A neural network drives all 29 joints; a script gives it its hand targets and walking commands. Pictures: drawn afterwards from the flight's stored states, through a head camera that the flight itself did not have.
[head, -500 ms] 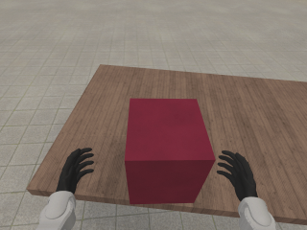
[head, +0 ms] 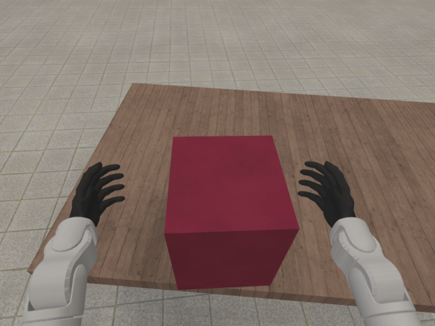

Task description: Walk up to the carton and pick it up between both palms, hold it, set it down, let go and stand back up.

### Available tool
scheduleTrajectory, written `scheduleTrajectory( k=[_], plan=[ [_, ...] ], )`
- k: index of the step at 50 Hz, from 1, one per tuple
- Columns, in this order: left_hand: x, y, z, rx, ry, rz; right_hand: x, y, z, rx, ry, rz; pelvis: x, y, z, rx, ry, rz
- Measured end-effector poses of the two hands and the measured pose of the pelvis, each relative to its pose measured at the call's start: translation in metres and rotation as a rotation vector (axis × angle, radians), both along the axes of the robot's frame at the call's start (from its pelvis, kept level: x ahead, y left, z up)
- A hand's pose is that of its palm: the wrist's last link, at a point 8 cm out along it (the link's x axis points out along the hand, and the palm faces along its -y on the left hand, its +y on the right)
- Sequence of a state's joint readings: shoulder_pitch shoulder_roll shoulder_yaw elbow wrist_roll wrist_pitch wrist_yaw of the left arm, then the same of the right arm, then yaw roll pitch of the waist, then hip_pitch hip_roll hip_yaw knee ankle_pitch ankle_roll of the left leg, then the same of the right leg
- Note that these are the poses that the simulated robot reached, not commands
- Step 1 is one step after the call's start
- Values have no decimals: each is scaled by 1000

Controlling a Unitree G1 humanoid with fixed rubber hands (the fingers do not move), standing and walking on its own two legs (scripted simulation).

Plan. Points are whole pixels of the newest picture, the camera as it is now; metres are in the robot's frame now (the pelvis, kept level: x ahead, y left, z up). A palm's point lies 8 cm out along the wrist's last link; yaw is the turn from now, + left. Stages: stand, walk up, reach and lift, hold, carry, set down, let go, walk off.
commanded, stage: reach and lift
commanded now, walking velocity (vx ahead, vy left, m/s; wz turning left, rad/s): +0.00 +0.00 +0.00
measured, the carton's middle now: (223, 214) +0.35 +0.02 +0.00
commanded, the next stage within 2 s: none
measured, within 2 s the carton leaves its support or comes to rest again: neither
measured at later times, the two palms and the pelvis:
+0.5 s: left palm (81, 163) +0.33 +0.25 +0.16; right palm (333, 155) +0.38 -0.16 +0.16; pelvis +0.00 +0.00 +0.00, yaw +0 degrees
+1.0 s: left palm (90, 172) +0.35 +0.26 +0.12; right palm (312, 160) +0.40 -0.14 +0.13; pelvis -0.01 +0.01 +0.00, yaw +2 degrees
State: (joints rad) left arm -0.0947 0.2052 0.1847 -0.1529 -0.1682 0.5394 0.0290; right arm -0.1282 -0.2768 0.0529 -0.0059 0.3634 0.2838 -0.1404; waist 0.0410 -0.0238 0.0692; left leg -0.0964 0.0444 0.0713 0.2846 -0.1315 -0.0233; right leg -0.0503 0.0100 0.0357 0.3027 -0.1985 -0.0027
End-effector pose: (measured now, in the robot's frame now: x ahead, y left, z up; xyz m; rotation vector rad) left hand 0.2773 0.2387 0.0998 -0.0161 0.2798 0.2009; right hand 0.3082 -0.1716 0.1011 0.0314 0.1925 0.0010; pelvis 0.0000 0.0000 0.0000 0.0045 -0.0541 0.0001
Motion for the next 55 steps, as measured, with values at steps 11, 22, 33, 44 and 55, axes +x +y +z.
scheduleTrajectory(
  k=[11,22,33,44,55],
  plan=[
    [25,4,23,-5,-15,-6,30,5,24,-9,-9,18,2,-2,0,-2,14,6],
    [47,9,50,-4,-32,-4,60,10,54,-27,-19,28,-3,1,0,-5,38,4],
    [70,19,72,1,-30,9,88,16,79,-27,2,34,-10,4,-1,-10,73,7],
    [74,24,53,9,-5,6,98,25,62,-30,46,23,-10,6,-1,-17,79,33],
    [71,11,-3,1,13,22,86,43,0,-46,76,17,-12,6,-3,-22,102,37]
  ],
)
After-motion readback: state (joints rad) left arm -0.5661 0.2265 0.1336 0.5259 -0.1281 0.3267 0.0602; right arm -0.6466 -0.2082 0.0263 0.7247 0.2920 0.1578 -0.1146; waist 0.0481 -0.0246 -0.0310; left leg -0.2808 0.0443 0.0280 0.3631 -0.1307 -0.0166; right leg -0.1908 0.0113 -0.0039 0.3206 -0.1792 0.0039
